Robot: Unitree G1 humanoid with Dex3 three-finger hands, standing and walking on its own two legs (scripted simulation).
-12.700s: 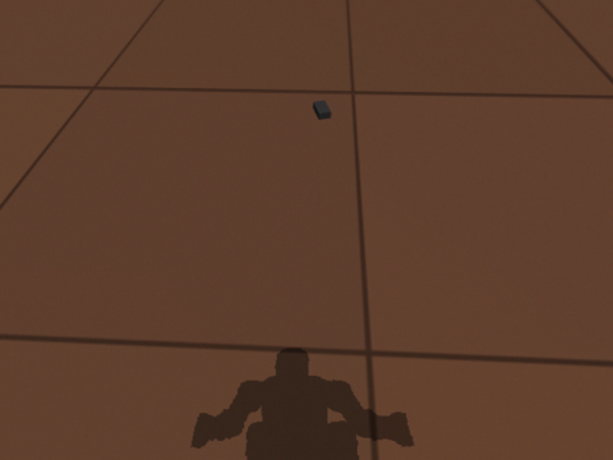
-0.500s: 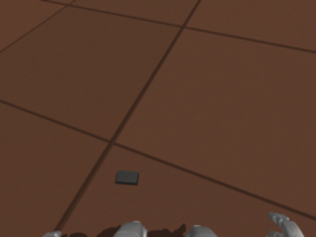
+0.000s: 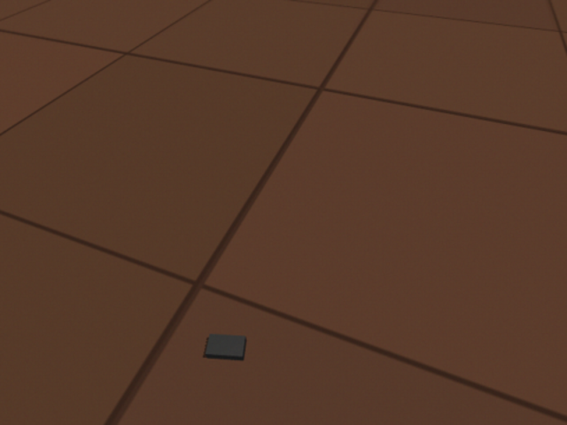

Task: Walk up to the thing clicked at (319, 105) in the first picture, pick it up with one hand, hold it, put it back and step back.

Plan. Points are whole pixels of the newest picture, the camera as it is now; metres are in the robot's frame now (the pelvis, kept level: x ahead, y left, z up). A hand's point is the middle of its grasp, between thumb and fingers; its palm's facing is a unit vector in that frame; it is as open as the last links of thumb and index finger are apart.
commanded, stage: walk up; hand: left
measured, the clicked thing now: (226, 347) +0.51 +0.23 -0.75
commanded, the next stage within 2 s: stand in 0.22 s
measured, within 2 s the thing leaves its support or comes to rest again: neither
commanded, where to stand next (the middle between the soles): +0.11 -0.02 m, yaw -2 degrees
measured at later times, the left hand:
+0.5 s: hand out of the picture +0.13 +0.25 -0.14, palm faces -0.02 -0.94 -0.33, open 7.4 cm
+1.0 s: hand out of the picture +0.07 +0.25 -0.14, palm faces -0.02 -0.94 -0.34, open 7.4 cm
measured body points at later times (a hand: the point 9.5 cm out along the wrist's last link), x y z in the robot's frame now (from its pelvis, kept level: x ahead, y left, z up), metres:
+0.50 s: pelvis +0.02 +0.00 +0.01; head +0.03 +0.00 +0.46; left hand +0.13 +0.30 -0.12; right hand +0.12 -0.30 -0.12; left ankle +0.00 +0.13 -0.73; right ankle +0.04 -0.13 -0.73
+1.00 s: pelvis +0.01 +0.00 +0.01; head +0.03 -0.01 +0.46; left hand +0.07 +0.30 -0.12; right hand +0.07 -0.31 -0.13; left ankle +0.00 +0.13 -0.73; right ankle +0.04 -0.13 -0.73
